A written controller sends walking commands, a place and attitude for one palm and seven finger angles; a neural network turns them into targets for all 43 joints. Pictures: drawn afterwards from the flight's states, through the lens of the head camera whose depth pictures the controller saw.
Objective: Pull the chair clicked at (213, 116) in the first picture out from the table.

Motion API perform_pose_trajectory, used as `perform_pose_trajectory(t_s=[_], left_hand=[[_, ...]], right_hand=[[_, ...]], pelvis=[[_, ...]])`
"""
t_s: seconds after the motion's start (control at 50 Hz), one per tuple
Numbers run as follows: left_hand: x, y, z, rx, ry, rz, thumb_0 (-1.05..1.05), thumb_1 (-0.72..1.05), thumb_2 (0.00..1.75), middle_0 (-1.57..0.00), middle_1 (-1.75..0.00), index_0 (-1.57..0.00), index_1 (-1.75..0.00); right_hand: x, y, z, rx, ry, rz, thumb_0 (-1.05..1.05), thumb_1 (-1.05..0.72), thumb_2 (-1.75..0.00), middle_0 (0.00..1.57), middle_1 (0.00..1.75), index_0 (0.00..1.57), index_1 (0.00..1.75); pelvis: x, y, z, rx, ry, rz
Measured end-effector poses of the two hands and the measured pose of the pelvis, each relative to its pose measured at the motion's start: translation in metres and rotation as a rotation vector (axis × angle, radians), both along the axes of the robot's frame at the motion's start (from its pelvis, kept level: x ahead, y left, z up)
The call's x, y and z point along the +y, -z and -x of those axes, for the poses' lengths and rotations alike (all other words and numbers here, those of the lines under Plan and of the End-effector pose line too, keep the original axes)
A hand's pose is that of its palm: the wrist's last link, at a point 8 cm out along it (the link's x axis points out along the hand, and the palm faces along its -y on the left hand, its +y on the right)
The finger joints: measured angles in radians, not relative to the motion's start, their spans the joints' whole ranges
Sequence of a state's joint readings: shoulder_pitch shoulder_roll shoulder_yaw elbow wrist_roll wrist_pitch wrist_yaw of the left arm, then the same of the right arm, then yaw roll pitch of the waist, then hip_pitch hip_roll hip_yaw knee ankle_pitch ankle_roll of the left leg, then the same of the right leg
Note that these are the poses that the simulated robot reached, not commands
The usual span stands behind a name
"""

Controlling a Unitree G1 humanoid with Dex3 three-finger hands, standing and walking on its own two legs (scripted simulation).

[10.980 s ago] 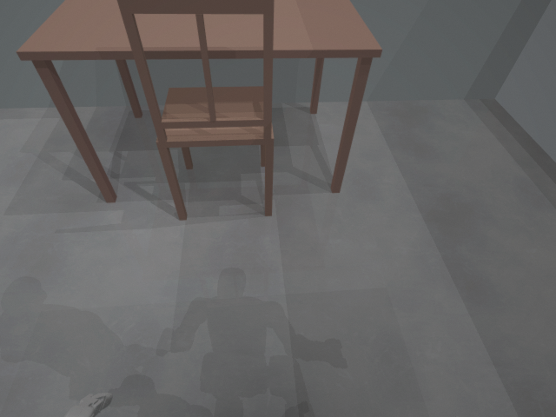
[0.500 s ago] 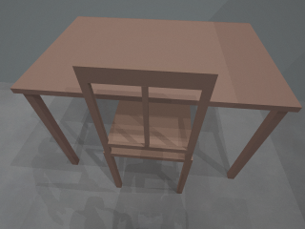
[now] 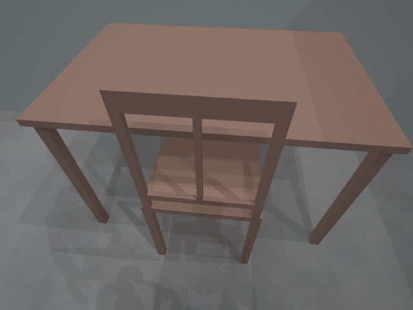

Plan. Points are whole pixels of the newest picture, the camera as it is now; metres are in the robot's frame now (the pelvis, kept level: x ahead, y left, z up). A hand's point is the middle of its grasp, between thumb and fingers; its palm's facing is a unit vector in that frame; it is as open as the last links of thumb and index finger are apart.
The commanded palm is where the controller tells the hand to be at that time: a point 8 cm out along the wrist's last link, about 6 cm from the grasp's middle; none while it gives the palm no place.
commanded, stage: shuffle to correct the standing spot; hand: left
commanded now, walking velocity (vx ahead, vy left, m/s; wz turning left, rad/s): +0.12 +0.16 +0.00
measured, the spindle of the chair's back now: (198, 164) +0.50 +0.06 -0.06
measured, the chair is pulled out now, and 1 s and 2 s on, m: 0.00 0.00 0.00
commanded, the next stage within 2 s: come to a stop and stand still in 0.26 s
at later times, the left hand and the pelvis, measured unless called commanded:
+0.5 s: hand out of the picture +0.04 +0.23 -0.18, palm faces +0.06 -0.97 -0.22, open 7.4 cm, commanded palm none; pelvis +0.06 +0.06 -0.01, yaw -1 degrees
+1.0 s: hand out of the picture +0.02 +0.19 -0.17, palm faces +0.03 -0.98 -0.21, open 7.3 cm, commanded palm none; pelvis +0.01 +0.02 +0.00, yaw -1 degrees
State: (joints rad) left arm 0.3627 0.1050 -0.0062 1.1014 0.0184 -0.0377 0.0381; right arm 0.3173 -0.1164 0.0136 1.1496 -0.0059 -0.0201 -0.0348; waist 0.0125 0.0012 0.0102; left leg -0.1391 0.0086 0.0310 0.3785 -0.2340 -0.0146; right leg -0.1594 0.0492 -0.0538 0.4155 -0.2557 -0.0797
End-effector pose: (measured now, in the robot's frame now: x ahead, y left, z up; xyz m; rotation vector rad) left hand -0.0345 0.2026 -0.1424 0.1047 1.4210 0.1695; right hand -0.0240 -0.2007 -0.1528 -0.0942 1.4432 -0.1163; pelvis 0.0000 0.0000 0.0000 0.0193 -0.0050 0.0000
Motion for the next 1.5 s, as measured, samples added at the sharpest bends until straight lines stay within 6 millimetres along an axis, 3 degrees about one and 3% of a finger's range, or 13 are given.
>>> perform_pose_trajectory(t_s=[0.14,0.28,0.36,0.52,0.62,0.72,0.88,1.04,1.24,1.36,1.5], left_hand=[[0.013,0.002,0.006,0.013,-0.056,-0.005,0.01,0.91,0.9,-0.2,-0.3,-0.2,-0.3],[0.041,0.009,0.006,0.075,-0.063,0.002,0.01,0.91,0.9,-0.2,-0.3,-0.2,-0.3],[0.059,0.012,-0.012,0.082,-0.032,-0.009,0.01,0.91,0.9,-0.2,-0.3,-0.2,-0.3],[0.076,0.006,-0.075,-0.023,0.003,-0.052,0.01,0.91,0.9,-0.2,-0.3,-0.2,-0.3],[0.079,-0.001,-0.1,-0.074,0.022,-0.072,0.01,0.92,0.9,-0.2,-0.3,-0.2,-0.3],[0.075,0.001,-0.107,-0.095,0.041,-0.078,0.01,0.92,0.9,-0.2,-0.3,-0.2,-0.3],[0.056,-0.003,-0.083,-0.105,0.052,-0.069,0.01,0.92,0.9,-0.2,-0.3,-0.2,-0.3],[0.032,-0.002,-0.031,-0.047,0.037,-0.028,0.01,0.92,0.9,-0.2,-0.3,-0.2,-0.3],[0.005,-0.002,0.03,0.069,0.002,0.01,0.01,0.91,0.9,-0.2,-0.3,-0.2,-0.3],[-0.002,-0.003,0.042,0.096,-0.008,0.011,0.01,0.91,0.9,-0.2,-0.3,-0.2,-0.3],[-0.005,-0.003,0.03,0.072,-0.004,0.008,0.01,0.91,0.9,-0.2,-0.3,-0.2,-0.3]], right_hand=[[-0.002,-0.002,-0.005,0.034,-0.025,0.027,0.0,-0.91,-0.9,0.2,0.3,0.2,0.3],[0.011,-0.007,-0.03,-0.007,-0.018,0.073,0.0,-0.91,-0.9,0.2,0.3,0.2,0.3],[0.027,-0.003,-0.042,-0.032,-0.005,0.068,0.0,-0.91,-0.9,0.2,0.3,0.2,0.3],[0.059,0.006,-0.053,-0.007,0.006,0.016,0.01,-0.92,-0.9,0.2,0.3,0.2,0.3],[0.057,0.0,-0.052,-0.011,0.035,0.02,0.01,-0.93,-0.9,0.2,0.3,0.2,0.3],[0.043,0.001,-0.047,-0.006,0.055,0.037,0.01,-0.93,-0.9,0.2,0.3,0.2,0.3],[0.016,-0.003,-0.04,-0.048,0.053,0.051,0.01,-0.92,-0.9,0.2,0.3,0.2,0.3],[0.003,-0.004,-0.028,-0.069,0.026,0.038,0.0,-0.92,-0.9,0.2,0.3,0.2,0.3],[0.001,-0.003,0.005,-0.004,0.02,0.008,0.0,-0.92,-0.9,0.2,0.3,0.2,0.3],[0.004,-0.002,0.022,0.039,0.029,-0.007,0.0,-0.91,-0.9,0.2,0.3,0.2,0.3],[0.007,-0.001,0.026,0.051,0.036,-0.018,0.0,-0.91,-0.9,0.2,0.3,0.2,0.3]], pelvis=[[0.01,0.002,-0.009,0.006,-0.016,0.018],[0.035,0.005,-0.028,0.005,0.007,0.004],[0.048,0.009,-0.04,0.01,0.016,-0.009],[0.059,0.008,-0.056,0.018,0.014,-0.007],[0.056,0.002,-0.057,0.01,0.01,0.001],[0.046,0.005,-0.05,0.012,0.022,-0.012],[0.031,0.001,-0.029,-0.008,0.02,-0.004],[0.018,-0.002,-0.009,-0.03,0.017,-0.001],[0.006,-0.002,0.005,-0.022,0.012,0.001],[0.002,-0.002,0.006,-0.014,0.011,0.001],[-0.001,-0.002,0.002,-0.009,0.011,0.0]])
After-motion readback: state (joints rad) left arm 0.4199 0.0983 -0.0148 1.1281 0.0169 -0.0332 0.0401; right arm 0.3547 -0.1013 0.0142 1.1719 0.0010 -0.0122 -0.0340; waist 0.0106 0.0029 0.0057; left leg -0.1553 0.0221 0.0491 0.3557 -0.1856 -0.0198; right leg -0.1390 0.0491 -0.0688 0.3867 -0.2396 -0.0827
